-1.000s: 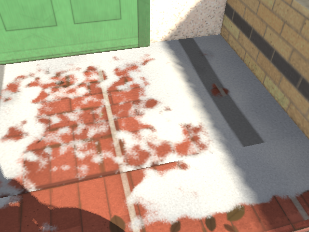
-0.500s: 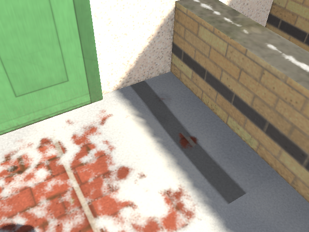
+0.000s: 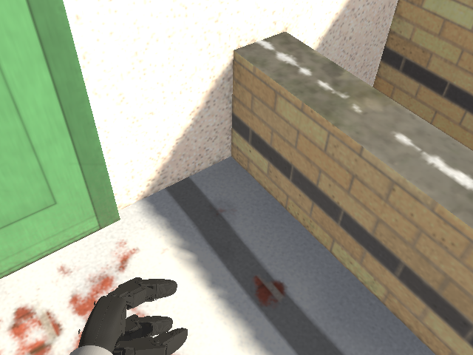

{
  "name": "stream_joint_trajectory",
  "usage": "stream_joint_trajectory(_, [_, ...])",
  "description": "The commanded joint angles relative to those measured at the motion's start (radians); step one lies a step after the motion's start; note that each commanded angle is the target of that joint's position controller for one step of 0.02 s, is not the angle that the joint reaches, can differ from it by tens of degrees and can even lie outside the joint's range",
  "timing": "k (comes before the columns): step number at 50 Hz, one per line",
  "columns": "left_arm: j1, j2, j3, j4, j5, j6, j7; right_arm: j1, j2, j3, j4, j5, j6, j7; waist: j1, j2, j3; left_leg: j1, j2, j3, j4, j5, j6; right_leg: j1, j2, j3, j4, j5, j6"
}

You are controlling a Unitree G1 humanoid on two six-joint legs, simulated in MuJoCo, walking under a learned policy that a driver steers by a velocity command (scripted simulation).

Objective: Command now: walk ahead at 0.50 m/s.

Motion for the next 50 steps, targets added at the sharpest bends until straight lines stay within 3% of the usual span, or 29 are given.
stream_joint_trajectory(1, [0.007, 0.13, 0.057, -0.06, -0.026, -0.027, 0.037, 0.012, -0.235, -0.07, -0.014, -0.009, 0.002, -0.011, 0.141, 0.125, 0.031, -0.131, 0.23, -0.054, 0.255, 1.492, 0.065, 0.343, 0.053, -0.029, -0.049, 0.04, -0.057])
stream_joint_trajectory(2, [0.238, 0.157, 0.068, -0.001, -0.021, -0.03, 0.059, -0.038, -0.189, -0.064, -0.051, -0.01, -0.003, -0.019, 0.208, 0.059, -0.149, -0.331, 0.176, -0.057, 0.478, 1.293, 0.029, 0.744, -0.033, 0.056, 0.035, 0.217, -0.137])
stream_joint_trajectory(3, [0.49, 0.187, 0.059, 0.071, -0.012, -0.049, 0.06, 0.141, -0.055, -0.013, -0.079, -0.025, -0.005, -0.021, 0.202, -0.194, -0.441, -0.774, 0.024, -0.071, 0.823, 0.607, -0.061, 1.391, -0.293, 0.39, 0.012, 0.41, -0.369])
stream_joint_trajectory(4, [0.751, 0.146, 0.06, 0.177, 0.031, -0.04, 0.074, -0.021, -0.088, -0.031, -0.092, 0.009, 0.003, 0.015, 0.295, -0.146, -0.409, -0.893, -0.084, -0.113, 1.098, -0.089, -0.032, 1.344, -0.41, 0.648, -0.225, 0.235, -0.348])
stream_joint_trajectory(5, [0.692, 0.195, 0.091, 0.208, 0.046, -0.05, 0.094, -0.195, -0.111, -0.062, -0.134, 0.038, 0.011, 0.028, 0.29, -0.07, -0.063, -0.998, -0.002, -0.188, 1.268, 0.038, 0.025, 1.001, -0.358, 0.529, -0.295, 0.065, -0.224])
stream_joint_trajectory(6, [0.553, 0.189, 0.096, 0.19, 0.031, -0.053, 0.104, -0.248, -0.13, -0.076, -0.141, 0.024, 0.005, 0.019, 0.224, -0.05, 0.084, -0.986, 0.068, -0.186, 1.24, 0.12, 0.056, 0.715, -0.333, 0.394, -0.352, 0.01, -0.18])
stream_joint_trajectory(8, [0.41, 0.025, 0.05, 0.165, 0.008, -0.046, 0.098, -0.224, -0.06, -0.07, -0.147, -0.012, 0.013, 0.01, 0.112, -0.033, 0.046, -0.832, 0.115, -0.184, 1.172, 0.182, 0.094, 0.493, -0.3, 0.244, -0.412, 0.12, -0.167])
stream_joint_trajectory(10, [0.375, -0.019, 0.035, 0.157, 0.01, -0.058, 0.089, -0.233, -0.003, -0.063, -0.164, -0.001, 0.034, 0.017, 0.06, -0.032, 0.046, -0.834, 0.121, -0.168, 1.172, 0.18, 0.104, 0.413, -0.289, 0.17, -0.467, 0.104, -0.161])
stream_joint_trajectory(12, [0.387, -0.003, 0.037, 0.161, 0.028, -0.075, 0.091, -0.279, -0.003, -0.062, -0.173, 0.011, 0.037, 0.025, 0.055, -0.043, 0.08, -0.907, 0.127, -0.168, 1.121, 0.266, 0.108, 0.39, -0.268, 0.072, -0.507, 0.128, -0.159])
stream_joint_trajectory(15, [0.399, 0.008, 0.02, 0.171, 0.067, -0.097, 0.087, -0.403, -0.035, -0.061, -0.219, -0.001, 0.041, 0.042, 0.04, -0.038, 0.103, -0.864, 0.136, -0.119, 0.844, 0.495, 0.105, 0.332, -0.203, -0.083, -0.521, 0.251, -0.119])
stream_joint_trajectory(16, [0.415, 0.022, 0.016, 0.175, 0.058, -0.102, 0.083, -0.453, -0.049, -0.062, -0.237, 0.002, 0.049, 0.045, 0.047, -0.05, 0.108, -0.801, 0.123, -0.088, 0.751, 0.518, 0.097, 0.311, -0.188, -0.113, -0.53, 0.282, -0.11])
stream_joint_trajectory(17, [0.458, 0.172, 0.048, 0.193, -0.052, -0.085, 0.108, -0.517, -0.14, -0.092, -0.277, 0.121, 0.064, -0.032, 0.071, -0.026, 0.148, -0.828, 0.093, -0.084, 0.771, 0.469, 0.058, 0.322, -0.184, -0.089, -0.521, 0.208, -0.043])
stream_joint_trajectory(18, [0.494, 0.195, 0.048, 0.204, -0.068, -0.078, 0.122, -0.547, -0.144, -0.088, -0.301, 0.13, 0.069, -0.055, 0.072, -0.033, 0.153, -0.87, 0.101, -0.1, 0.706, 0.47, 0.049, 0.387, -0.217, -0.07, -0.53, 0.16, -0.036])
stream_joint_trajectory(20, [0.513, 0.2, 0.05, 0.212, -0.051, -0.069, 0.144, -0.626, -0.154, -0.093, -0.346, 0.106, 0.079, -0.059, 0.09, -0.044, 0.182, -0.918, 0.099, -0.087, 0.581, 0.491, 0.044, 0.515, -0.237, -0.081, -0.524, 0.152, -0.023])
stream_joint_trajectory(22, [0.536, 0.202, 0.056, 0.218, -0.042, -0.064, 0.148, -0.678, -0.147, -0.098, -0.373, 0.093, 0.088, -0.038, 0.101, -0.062, 0.174, -0.887, 0.084, -0.046, 0.512, 0.462, 0.062, 0.609, -0.254, -0.116, -0.472, 0.245, -0.009])
stream_joint_trajectory(24, [0.54, 0.218, 0.065, 0.214, -0.037, -0.053, 0.151, -0.668, -0.165, -0.111, -0.393, 0.07, 0.094, -0.019, 0.082, -0.086, 0.145, -0.796, 0.017, 0.012, 0.492, 0.345, 0.086, 0.671, -0.252, -0.131, -0.328, 0.605, 0.003])
stream_joint_trajectory(26, [0.496, 0.218, 0.067, 0.185, -0.049, -0.038, 0.151, -0.481, -0.211, -0.14, -0.352, 0.062, 0.095, -0.015, -0.014, -0.095, 0.053, -0.586, -0.051, 0.035, 0.336, 0.367, 0.127, 0.702, -0.217, -0.134, -0.056, 0.792, 0.036])
stream_joint_trajectory(27, [0.502, 0.23, 0.067, 0.165, -0.049, -0.049, 0.141, -0.368, -0.28, -0.164, -0.322, 0.043, 0.102, -0.033, -0.052, -0.05, -0.028, -0.322, -0.032, -0.039, 0.324, 0.604, 0.155, 0.547, -0.157, -0.134, 0.169, 0.612, 0.073])
stream_joint_trajectory(28, [0.558, 0.125, 0.03, 0.119, -0.023, -0.069, 0.12, -0.29, -0.383, -0.172, -0.311, 0.012, 0.1, -0.052, -0.006, 0.213, -0.158, 0.135, 0.252, -0.401, 0.432, 1.13, 0.329, 0.067, -0.015, -0.118, 0.617, -0.282, 0.134])
stream_joint_trajectory(29, [0.592, 0.134, 0.021, 0.144, -0.055, -0.096, 0.093, -0.229, -0.355, -0.155, -0.299, 0.009, 0.097, -0.056, -0.014, 0.225, -0.399, 0.235, 0.412, -0.708, 0.293, 1.282, 0.47, -0.014, 0.076, 0.101, 0.863, -0.684, 0.153])
stream_joint_trajectory(30, [0.489, 0.177, 0.038, 0.124, -0.096, -0.106, 0.086, -0.257, -0.339, -0.149, -0.305, 0.022, 0.106, -0.064, -0.025, 0.153, -0.341, 0.182, 0.346, -0.558, 0.282, 1.272, 0.409, -0.073, 0.015, 0.18, 0.896, -0.625, 0.138])
stream_joint_trajectory(31, [0.414, 0.171, 0.029, 0.095, -0.094, -0.103, 0.092, -0.348, -0.301, -0.141, -0.319, 0.041, 0.106, -0.074, 0.001, 0.108, -0.231, 0.059, 0.311, -0.435, 0.268, 1.169, 0.351, -0.123, -0.03, 0.162, 0.837, -0.536, 0.128])
stream_joint_trajectory(32, [0.37, 0.18, 0.031, 0.093, -0.067, -0.091, 0.105, -0.427, -0.266, -0.127, -0.335, 0.054, 0.105, -0.079, 0.033, 0.006, -0.144, -0.108, 0.273, -0.368, 0.226, 1.055, 0.302, -0.092, -0.064, 0.135, 0.776, -0.474, 0.135])
stream_joint_trajectory(33, [0.355, 0.181, 0.033, 0.081, -0.042, -0.075, 0.109, -0.481, -0.233, -0.114, -0.334, 0.054, 0.105, -0.081, 0.076, -0.013, -0.116, -0.231, 0.25, -0.324, 0.186, 0.99, 0.282, -0.013, -0.088, 0.136, 0.718, -0.43, 0.141])
stream_joint_trajectory(36, [0.35, 0.157, 0.028, 0.039, -0.03, -0.032, 0.124, -0.525, -0.281, -0.119, -0.306, 0.042, 0.096, -0.08, 0.136, 0.007, -0.061, -0.468, 0.231, -0.25, 0.113, 0.95, 0.274, 0.099, -0.089, 0.115, 0.632, -0.397, 0.154])
stream_joint_trajectory(40, [0.303, 0.151, 0.016, 0.017, -0.01, 0.003, 0.15, -0.514, -0.274, -0.112, -0.288, 0.044, 0.073, -0.082, 0.141, 0.07, -0.087, -0.478, 0.185, -0.146, 0.122, 0.988, 0.216, 0.177, -0.083, 0.127, 0.34, -0.244, 0.155])
stream_joint_trajectory(46, [0.192, 0.19, 0.023, 0.003, -0.026, 0.033, 0.148, -0.535, -0.243, -0.093, -0.282, 0.035, 0.089, -0.078, 0.112, 0.124, -0.028, -0.524, 0.166, -0.171, 0.128, 0.455, 0.152, 0.375, -0.034, 0.105, -0.022, -0.148, 0.154])
stream_joint_trajectory(48, [0.201, 0.199, 0.024, 0.018, -0.013, 0.033, 0.146, -0.495, -0.222, -0.084, -0.263, 0.039, 0.092, -0.073, 0.117, 0.098, 0.025, -0.539, 0.125, -0.194, 0.159, 0.213, 0.086, 0.462, -0.034, 0.109, -0.228, -0.104, 0.128])
stream_joint_trajectory(50, [0.217, 0.265, 0.02, -0.001, 0.005, 0.035, 0.151, -0.396, -0.167, -0.07, -0.242, 0.018, 0.08, -0.068, 0.04, -0.056, 0.02, -0.636, 0.043, -0.147, 0.248, 0.1, 0.007, 0.596, -0.194, 0.247, -0.219, 0.176, 0.054])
